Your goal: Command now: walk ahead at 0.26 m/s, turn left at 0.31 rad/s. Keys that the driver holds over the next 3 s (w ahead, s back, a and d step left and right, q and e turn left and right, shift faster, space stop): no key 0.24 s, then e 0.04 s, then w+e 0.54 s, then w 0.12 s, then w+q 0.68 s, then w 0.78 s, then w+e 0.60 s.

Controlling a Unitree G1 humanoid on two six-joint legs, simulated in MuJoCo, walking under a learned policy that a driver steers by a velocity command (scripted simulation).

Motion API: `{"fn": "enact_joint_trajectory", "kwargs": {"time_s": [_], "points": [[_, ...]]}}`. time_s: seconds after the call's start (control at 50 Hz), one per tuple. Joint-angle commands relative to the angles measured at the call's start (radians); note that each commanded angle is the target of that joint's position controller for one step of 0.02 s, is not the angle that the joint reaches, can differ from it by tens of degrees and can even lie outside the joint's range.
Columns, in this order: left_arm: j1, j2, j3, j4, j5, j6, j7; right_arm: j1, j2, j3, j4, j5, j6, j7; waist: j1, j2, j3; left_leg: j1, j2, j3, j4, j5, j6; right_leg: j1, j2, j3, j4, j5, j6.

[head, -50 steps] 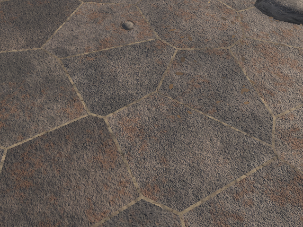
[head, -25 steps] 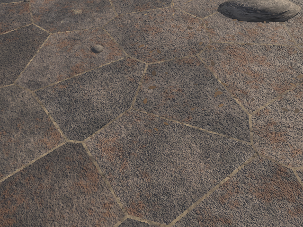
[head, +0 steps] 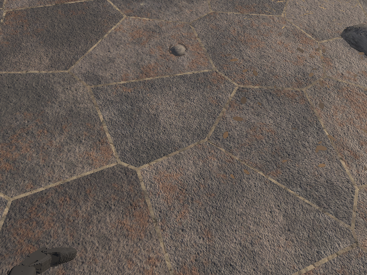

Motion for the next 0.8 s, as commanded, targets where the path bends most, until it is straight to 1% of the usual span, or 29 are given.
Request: {"fn": "enact_joint_trajectory", "kwargs": {"time_s": [0.02, 0.06, 0.08, 0.1, 0.12, 0.14, 0.16, 0.18, 0.2, 0.22, 0.24, 0.26, 0.28, 0.3, 0.34, 0.36, 0.4, 0.44, 0.46, 0.48, 0.5, 0.52, 0.54, 0.56, 0.58, 0.6, 0.66, 0.74, 0.8], "points": [[-0.142, 0.039, 0.001, -0.101, -0.006, -0.019, -0.011, 0.026, -0.196, -0.053, -0.049, 0.002, -0.001, -0.015, -0.016, 0.165, 0.016, -0.127, 0.167, -0.078, -0.032, 0.539, 0.101, 0.137, 0.069, -0.055, -0.112, 0.143, -0.012], [-0.092, 0.075, 0.015, -0.087, -0.003, -0.020, -0.009, 0.001, -0.194, -0.055, -0.057, 0.004, -0.004, -0.015, 0.018, 0.175, -0.008, -0.071, 0.187, -0.102, 0.030, 0.587, 0.079, 0.174, 0.061, -0.023, -0.146, 0.130, -0.044], [-0.033, 0.098, 0.025, -0.069, 0.003, -0.022, -0.005, -0.021, -0.196, -0.057, -0.065, 0.002, -0.005, -0.015, 0.050, 0.186, -0.040, -0.041, 0.188, -0.106, 0.093, 0.686, 0.069, 0.222, 0.069, -0.025, -0.149, 0.109, -0.063], [0.062, 0.116, 0.036, -0.038, 0.011, -0.025, 0.001, -0.047, -0.189, -0.056, -0.076, 0.004, -0.003, -0.015, 0.103, 0.182, -0.095, -0.028, 0.162, -0.091, 0.197, 0.781, 0.048, 0.329, 0.079, -0.043, -0.185, 0.155, -0.086], [0.145, 0.147, 0.044, -0.020, 0.023, -0.028, 0.009, -0.044, -0.163, -0.047, -0.087, -0.003, -0.002, -0.012, 0.142, 0.148, -0.176, -0.077, 0.114, -0.071, 0.352, 0.731, 0.012, 0.499, 0.022, -0.017, -0.185, 0.320, -0.119], [0.229, 0.217, 0.051, -0.019, 0.049, -0.026, 0.015, 0.035, -0.094, -0.024, -0.112, -0.033, -0.003, -0.008, 0.125, -0.053, -0.340, -0.297, 0.034, -0.068, 0.659, 0.319, -0.033, 0.820, -0.212, 0.211, -0.071, 0.683, -0.228], [0.251, 0.183, 0.036, 0.004, 0.048, -0.012, 0.006, 0.203, -0.049, -0.008, -0.073, -0.005, -0.002, 0.001, 0.067, -0.279, -0.518, -0.463, -0.090, -0.110, 0.958, -0.412, -0.079, 0.991, -0.417, 0.556, -0.126, 0.743, -0.402], [0.213, 0.133, 0.027, -0.007, 0.012, 0.002, 0.000, 0.160, -0.171, -0.034, -0.050, 0.017, 0.011, 0.005, 0.092, -0.144, -0.468, -0.490, -0.039, -0.145, 1.033, -0.371, -0.088, 0.879, -0.367, 0.535, -0.200, 0.465, -0.375], [0.130, 0.092, 0.011, -0.013, -0.002, 0.012, 0.002, 0.033, -0.200, -0.045, -0.079, 0.022, 0.024, 0.002, 0.094, -0.074, -0.305, -0.546, 0.003, -0.091, 1.020, -0.316, -0.095, 0.737, -0.316, 0.408, -0.234, 0.293, -0.332], [0.072, 0.049, -0.008, -0.010, 0.000, 0.020, 0.003, -0.032, -0.186, -0.041, -0.092, 0.008, 0.038, -0.005, 0.079, -0.011, -0.210, -0.534, 0.040, -0.058, 0.957, -0.269, -0.102, 0.589, -0.265, 0.328, -0.273, 0.202, -0.300], [0.027, 0.033, -0.016, -0.005, 0.009, 0.024, 0.004, -0.057, -0.170, -0.042, -0.102, -0.004, 0.053, -0.011, 0.053, -0.015, -0.150, -0.486, 0.074, -0.046, 0.877, -0.227, -0.106, 0.456, -0.232, 0.276, -0.310, 0.130, -0.280], [0.006, 0.055, -0.010, 0.009, 0.019, 0.031, 0.005, -0.045, -0.142, -0.035, -0.104, -0.010, 0.065, -0.013, 0.026, -0.058, -0.118, -0.400, 0.088, -0.017, 0.773, -0.196, -0.110, 0.340, -0.187, 0.233, -0.348, 0.073, -0.260], [-0.015, 0.064, -0.006, 0.017, 0.023, 0.036, 0.007, -0.031, -0.110, -0.027, -0.101, -0.015, 0.069, -0.016, 0.012, -0.092, -0.102, -0.337, 0.079, 0.016, 0.674, -0.203, -0.114, 0.271, -0.154, 0.192, -0.362, 0.080, -0.255], [-0.007, 0.087, 0.002, 0.024, 0.020, 0.040, 0.012, -0.028, -0.092, -0.020, -0.104, -0.019, 0.065, -0.019, 0.013, -0.110, -0.116, -0.307, 0.068, 0.043, 0.599, -0.220, -0.115, 0.257, -0.141, 0.182, -0.374, 0.035, -0.265], [0.025, 0.157, 0.027, 0.029, -0.004, 0.054, 0.024, -0.052, -0.105, -0.018, -0.115, -0.018, 0.049, -0.017, 0.032, -0.113, -0.151, -0.278, 0.051, 0.069, 0.500, -0.140, -0.096, 0.272, -0.154, 0.236, -0.423, -0.242, -0.284], [0.023, 0.171, 0.032, 0.025, -0.015, 0.062, 0.031, -0.060, -0.120, -0.022, -0.116, -0.016, 0.042, -0.014, 0.031, -0.113, -0.149, -0.252, 0.046, 0.074, 0.454, -0.073, -0.081, 0.251, -0.163, 0.262, -0.446, -0.361, -0.279], [0.008, 0.157, 0.030, 0.022, -0.029, 0.075, 0.045, -0.065, -0.121, -0.026, -0.111, -0.022, 0.027, -0.005, 0.009, -0.098, -0.124, -0.173, 0.033, 0.095, 0.349, 0.032, -0.053, 0.174, -0.150, 0.270, -0.449, -0.492, -0.247], [0.006, 0.116, 0.019, 0.020, -0.030, 0.081, 0.049, -0.031, -0.107, -0.029, -0.100, -0.032, 0.010, -0.001, -0.029, -0.071, -0.105, -0.056, 0.026, 0.110, 0.261, 0.047, -0.023, 0.072, -0.097, 0.251, -0.392, -0.583, -0.189], [-0.010, 0.070, 0.006, 0.007, -0.026, 0.078, 0.046, 0.026, -0.133, -0.037, -0.096, -0.035, 0.003, -0.008, -0.061, -0.012, -0.092, 0.012, 0.106, 0.019, 0.160, -0.069, 0.011, -0.018, -0.040, 0.218, -0.282, -0.609, -0.136], [-0.054, -0.003, -0.012, -0.029, -0.030, 0.069, 0.042, 0.089, -0.212, -0.057, -0.089, -0.042, -0.003, -0.018, -0.084, 0.174, -0.068, 0.046, 0.299, -0.229, -0.016, -0.356, 0.081, -0.164, 0.078, 0.072, -0.002, -0.567, -0.065], [-0.046, 0.034, 0.000, -0.053, -0.040, 0.054, 0.040, 0.030, -0.280, -0.079, -0.100, -0.049, -0.010, -0.015, -0.049, 0.310, -0.005, -0.044, 0.443, -0.502, -0.147, -0.517, 0.173, -0.243, 0.081, 0.057, 0.240, -0.511, -0.075], [0.011, 0.088, 0.019, -0.033, -0.039, 0.047, 0.037, -0.044, -0.213, -0.061, -0.127, -0.041, -0.029, -0.021, 0.001, 0.245, 0.020, -0.057, 0.426, -0.475, -0.145, -0.484, 0.172, -0.262, 0.037, 0.130, 0.348, -0.431, -0.085], [0.071, 0.102, 0.028, -0.003, -0.037, 0.050, 0.032, -0.098, -0.162, -0.048, -0.138, -0.024, -0.042, -0.022, 0.039, 0.221, 0.026, -0.032, 0.387, -0.375, -0.136, -0.375, 0.135, -0.280, 0.030, 0.133, 0.380, -0.357, -0.081], [0.095, 0.101, 0.032, 0.015, -0.027, 0.053, 0.033, -0.116, -0.142, -0.044, -0.145, -0.012, -0.049, -0.021, 0.043, 0.193, 0.012, -0.001, 0.356, -0.284, -0.133, -0.268, 0.102, -0.278, 0.016, 0.123, 0.394, -0.305, -0.068], [0.082, 0.088, 0.031, 0.016, -0.018, 0.055, 0.029, -0.108, -0.139, -0.043, -0.139, -0.011, -0.053, -0.020, 0.033, 0.165, 0.022, 0.002, 0.341, -0.206, -0.136, -0.154, 0.087, -0.278, 0.003, 0.114, 0.410, -0.247, -0.053], [0.071, 0.071, 0.028, 0.015, -0.016, 0.057, 0.025, -0.094, -0.136, -0.042, -0.136, -0.020, -0.057, -0.020, 0.026, 0.141, 0.017, -0.008, 0.318, -0.128, -0.141, -0.053, 0.078, -0.254, -0.005, 0.096, 0.424, -0.194, -0.038], [0.028, 0.037, 0.016, -0.013, -0.022, 0.066, 0.013, -0.058, -0.143, -0.051, -0.122, -0.029, -0.057, -0.017, 0.003, 0.130, 0.019, -0.016, 0.293, 0.024, -0.155, 0.096, 0.083, -0.224, -0.027, 0.051, 0.363, -0.099, 0.005], [-0.067, 0.003, -0.005, -0.069, -0.023, 0.067, -0.010, -0.035, -0.182, -0.068, -0.107, -0.018, -0.046, -0.013, -0.032, 0.134, 0.049, -0.044, 0.289, 0.153, -0.152, 0.183, 0.082, -0.130, -0.043, -0.017, 0.159, -0.038, 0.007], [-0.106, 0.013, -0.008, -0.097, -0.027, 0.067, -0.026, -0.015, -0.207, -0.081, -0.090, 0.000, -0.037, -0.005, -0.038, 0.131, 0.071, -0.017, 0.317, 0.198, -0.129, 0.209, 0.079, -0.075, -0.036, -0.064, 0.069, -0.098, -0.034]]}}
